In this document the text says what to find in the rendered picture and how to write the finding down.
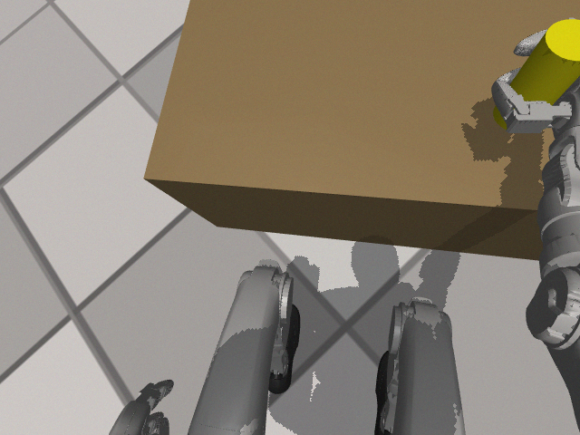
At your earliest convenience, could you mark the left robot hand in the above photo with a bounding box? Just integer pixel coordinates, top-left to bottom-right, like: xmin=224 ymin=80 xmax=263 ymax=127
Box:
xmin=109 ymin=380 xmax=174 ymax=435

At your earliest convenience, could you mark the left robot foot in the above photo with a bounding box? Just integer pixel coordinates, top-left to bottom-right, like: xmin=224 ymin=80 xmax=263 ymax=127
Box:
xmin=268 ymin=304 xmax=300 ymax=394

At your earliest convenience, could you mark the can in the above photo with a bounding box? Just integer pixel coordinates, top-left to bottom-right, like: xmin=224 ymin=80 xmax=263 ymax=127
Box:
xmin=493 ymin=19 xmax=580 ymax=130

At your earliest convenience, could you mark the right robot foot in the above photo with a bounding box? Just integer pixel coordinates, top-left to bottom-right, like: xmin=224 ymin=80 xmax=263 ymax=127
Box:
xmin=374 ymin=351 xmax=392 ymax=435

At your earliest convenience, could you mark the right robot arm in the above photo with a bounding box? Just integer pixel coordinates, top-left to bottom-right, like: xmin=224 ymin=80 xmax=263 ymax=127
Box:
xmin=526 ymin=125 xmax=580 ymax=431

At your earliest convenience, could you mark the right robot hand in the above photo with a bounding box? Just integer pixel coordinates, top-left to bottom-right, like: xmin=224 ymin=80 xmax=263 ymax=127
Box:
xmin=491 ymin=17 xmax=580 ymax=139

